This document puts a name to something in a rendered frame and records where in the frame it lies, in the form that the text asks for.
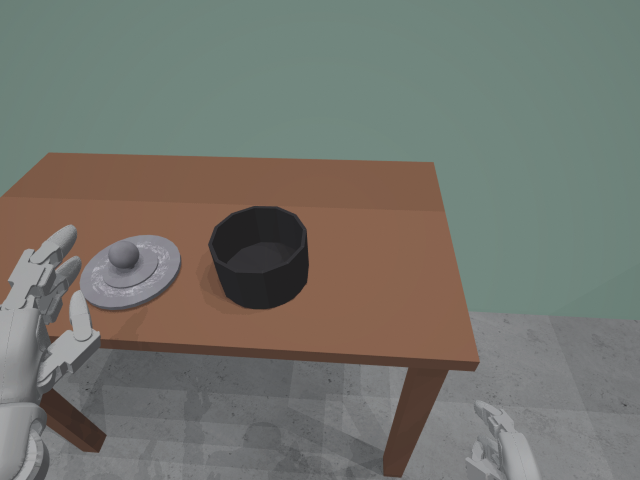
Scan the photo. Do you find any table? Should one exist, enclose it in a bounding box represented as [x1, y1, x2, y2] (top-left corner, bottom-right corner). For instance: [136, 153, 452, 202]
[0, 152, 480, 478]

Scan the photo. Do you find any lid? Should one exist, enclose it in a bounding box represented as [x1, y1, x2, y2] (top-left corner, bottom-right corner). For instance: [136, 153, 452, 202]
[80, 235, 181, 310]

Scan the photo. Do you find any robot left hand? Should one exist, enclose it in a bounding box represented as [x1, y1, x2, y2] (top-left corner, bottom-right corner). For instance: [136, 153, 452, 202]
[0, 225, 101, 406]

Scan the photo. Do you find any knob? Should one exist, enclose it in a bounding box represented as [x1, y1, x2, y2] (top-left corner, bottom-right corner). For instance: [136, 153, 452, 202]
[108, 241, 139, 269]

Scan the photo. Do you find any pot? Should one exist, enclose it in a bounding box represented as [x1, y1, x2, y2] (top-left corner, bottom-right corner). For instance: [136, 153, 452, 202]
[208, 206, 309, 309]

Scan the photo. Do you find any robot right hand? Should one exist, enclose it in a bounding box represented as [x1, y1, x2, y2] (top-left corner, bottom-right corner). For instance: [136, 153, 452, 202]
[466, 400, 543, 480]

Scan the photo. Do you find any robot left forearm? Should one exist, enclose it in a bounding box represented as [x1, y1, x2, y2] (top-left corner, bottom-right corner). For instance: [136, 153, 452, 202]
[0, 402, 50, 480]

